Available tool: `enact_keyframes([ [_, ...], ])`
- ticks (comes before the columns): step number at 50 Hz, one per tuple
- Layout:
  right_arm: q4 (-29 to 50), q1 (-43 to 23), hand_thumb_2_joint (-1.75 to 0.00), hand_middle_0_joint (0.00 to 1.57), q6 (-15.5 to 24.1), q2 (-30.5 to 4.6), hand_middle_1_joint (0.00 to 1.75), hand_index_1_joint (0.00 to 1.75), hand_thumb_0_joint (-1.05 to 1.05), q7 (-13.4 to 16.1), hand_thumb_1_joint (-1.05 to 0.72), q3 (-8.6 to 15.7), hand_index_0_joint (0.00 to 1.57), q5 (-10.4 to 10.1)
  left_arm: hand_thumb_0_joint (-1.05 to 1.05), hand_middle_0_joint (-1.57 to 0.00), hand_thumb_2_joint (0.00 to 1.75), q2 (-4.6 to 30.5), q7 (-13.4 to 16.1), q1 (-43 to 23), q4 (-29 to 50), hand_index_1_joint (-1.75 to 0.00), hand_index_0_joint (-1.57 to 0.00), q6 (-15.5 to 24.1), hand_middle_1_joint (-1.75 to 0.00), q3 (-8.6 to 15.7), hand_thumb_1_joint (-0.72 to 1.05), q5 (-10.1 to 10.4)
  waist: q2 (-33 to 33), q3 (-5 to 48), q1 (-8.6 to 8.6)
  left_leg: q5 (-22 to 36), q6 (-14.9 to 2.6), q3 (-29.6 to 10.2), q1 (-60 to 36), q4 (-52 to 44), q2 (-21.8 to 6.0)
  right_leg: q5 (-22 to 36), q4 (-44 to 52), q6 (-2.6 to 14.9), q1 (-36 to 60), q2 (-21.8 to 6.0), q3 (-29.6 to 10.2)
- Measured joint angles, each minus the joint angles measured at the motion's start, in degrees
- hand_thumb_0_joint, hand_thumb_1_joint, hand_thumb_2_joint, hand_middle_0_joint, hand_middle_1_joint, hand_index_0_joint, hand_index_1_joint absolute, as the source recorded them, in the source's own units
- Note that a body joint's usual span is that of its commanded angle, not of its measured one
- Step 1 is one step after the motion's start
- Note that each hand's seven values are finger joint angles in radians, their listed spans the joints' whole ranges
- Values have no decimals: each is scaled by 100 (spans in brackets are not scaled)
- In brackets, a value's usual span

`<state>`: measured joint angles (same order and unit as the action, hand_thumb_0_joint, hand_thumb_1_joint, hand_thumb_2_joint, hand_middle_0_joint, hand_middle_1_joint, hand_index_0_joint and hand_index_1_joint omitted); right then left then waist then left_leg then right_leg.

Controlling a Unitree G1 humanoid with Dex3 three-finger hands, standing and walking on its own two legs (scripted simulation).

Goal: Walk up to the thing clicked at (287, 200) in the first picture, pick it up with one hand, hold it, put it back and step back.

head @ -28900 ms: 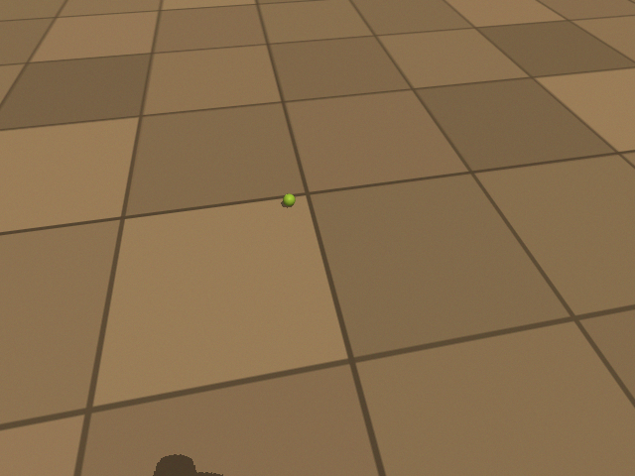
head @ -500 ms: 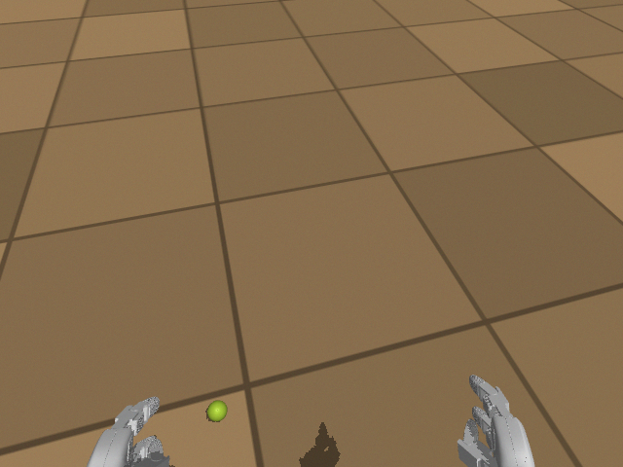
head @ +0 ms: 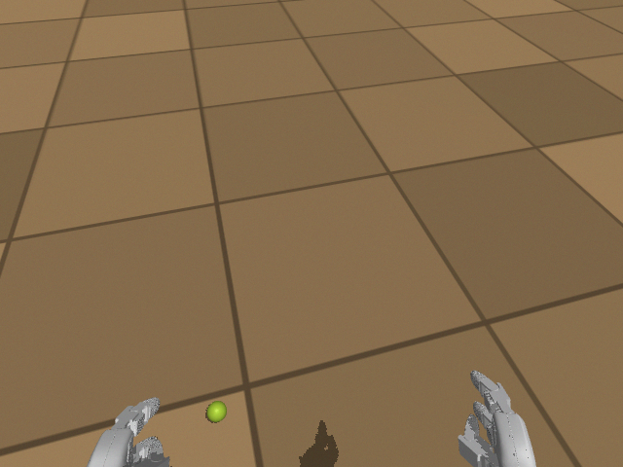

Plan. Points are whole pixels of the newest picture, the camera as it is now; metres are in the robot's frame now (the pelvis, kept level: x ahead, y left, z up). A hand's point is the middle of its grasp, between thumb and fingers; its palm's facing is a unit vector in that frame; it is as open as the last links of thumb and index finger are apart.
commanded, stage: home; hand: left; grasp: from above
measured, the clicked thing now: (216, 411) +0.42 +0.26 -0.69
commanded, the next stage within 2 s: stand in 0.86 s
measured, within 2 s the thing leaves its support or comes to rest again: neither
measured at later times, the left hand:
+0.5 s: hand (164, 459) +0.17 +0.18 -0.05, palm faces +0.04 -0.98 -0.21, open 7.4 cm
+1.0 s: hand (163, 455) +0.18 +0.19 -0.06, palm faces +0.02 -0.97 -0.26, open 7.4 cm
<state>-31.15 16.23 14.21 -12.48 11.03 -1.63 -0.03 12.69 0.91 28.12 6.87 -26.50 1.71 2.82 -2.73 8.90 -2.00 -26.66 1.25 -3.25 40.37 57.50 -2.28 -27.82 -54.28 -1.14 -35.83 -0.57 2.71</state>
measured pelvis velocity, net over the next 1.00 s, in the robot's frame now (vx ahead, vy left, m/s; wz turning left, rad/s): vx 0.01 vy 0.00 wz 0.00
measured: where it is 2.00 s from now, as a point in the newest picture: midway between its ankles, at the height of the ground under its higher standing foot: outside the picture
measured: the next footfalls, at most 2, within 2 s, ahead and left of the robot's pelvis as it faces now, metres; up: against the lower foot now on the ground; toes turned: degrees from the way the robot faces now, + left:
none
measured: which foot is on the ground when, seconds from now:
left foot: down 0.00-1.00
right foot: down 0.00-1.00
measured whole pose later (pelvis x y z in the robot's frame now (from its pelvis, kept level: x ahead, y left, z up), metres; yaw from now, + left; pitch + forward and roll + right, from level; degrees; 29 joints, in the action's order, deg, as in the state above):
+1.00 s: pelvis +0.01 +0.00 +0.00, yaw +0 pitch +8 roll -2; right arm -34.0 14.1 11.3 -12.8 8.9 -0.4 2.9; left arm 13.9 1.8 24.0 0.1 -19.2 0.4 0.3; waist -1.7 5.3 -0.8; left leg -27.4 0.8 -2.6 37.1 56.9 -2.0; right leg -28.6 -53.9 -1.2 -32.9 -0.9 2.1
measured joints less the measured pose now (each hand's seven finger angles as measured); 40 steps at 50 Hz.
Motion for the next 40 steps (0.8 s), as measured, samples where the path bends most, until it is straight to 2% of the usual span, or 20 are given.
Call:
enact_keyframes([
  [40,42,16,-90,20,-106,17,30,30,2,-39,-90,30,20,-1,1,-20,89,8,21,45,85,-30,-20,42,-30,8,91,13,1,44,-10,-132,-10,-1,30,60,-4,-107,-15,-15,-11,5,-3],
])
